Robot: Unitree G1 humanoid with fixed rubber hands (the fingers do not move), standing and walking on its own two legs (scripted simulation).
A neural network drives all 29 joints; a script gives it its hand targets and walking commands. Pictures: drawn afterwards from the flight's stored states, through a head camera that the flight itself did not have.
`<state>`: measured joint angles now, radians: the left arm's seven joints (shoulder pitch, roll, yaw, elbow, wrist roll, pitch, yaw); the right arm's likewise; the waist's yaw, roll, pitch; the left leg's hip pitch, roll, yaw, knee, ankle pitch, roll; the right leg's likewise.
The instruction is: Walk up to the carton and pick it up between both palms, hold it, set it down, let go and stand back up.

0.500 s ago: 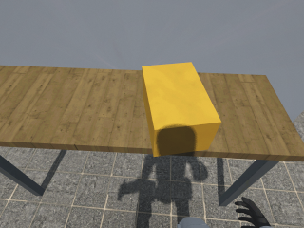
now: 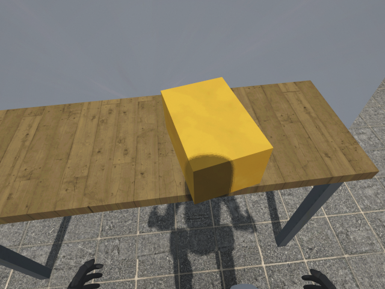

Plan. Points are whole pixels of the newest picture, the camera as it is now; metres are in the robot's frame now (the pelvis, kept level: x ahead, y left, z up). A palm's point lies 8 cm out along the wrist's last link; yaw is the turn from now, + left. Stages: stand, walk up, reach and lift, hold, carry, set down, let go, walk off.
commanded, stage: walk up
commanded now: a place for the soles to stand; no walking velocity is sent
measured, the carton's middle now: (209, 136) +0.45 -0.04 +0.03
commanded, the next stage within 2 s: reach and lift in 1.20 s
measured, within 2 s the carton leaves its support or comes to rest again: neither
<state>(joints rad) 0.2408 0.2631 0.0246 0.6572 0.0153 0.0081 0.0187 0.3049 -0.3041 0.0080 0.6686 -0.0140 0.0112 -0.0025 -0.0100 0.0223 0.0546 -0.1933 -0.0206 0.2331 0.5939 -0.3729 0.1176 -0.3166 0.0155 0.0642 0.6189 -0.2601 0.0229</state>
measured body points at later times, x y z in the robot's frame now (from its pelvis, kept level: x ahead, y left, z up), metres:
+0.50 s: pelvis +0.00 -0.02 +0.00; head +0.02 -0.04 +0.45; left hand +0.12 +0.25 -0.10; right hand +0.08 -0.30 -0.12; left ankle -0.02 +0.04 -0.72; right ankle +0.05 -0.13 -0.72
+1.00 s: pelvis +0.00 -0.03 -0.01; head +0.02 -0.05 +0.44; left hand +0.16 +0.23 -0.09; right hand +0.08 -0.32 -0.12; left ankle -0.02 +0.04 -0.72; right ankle +0.05 -0.14 -0.72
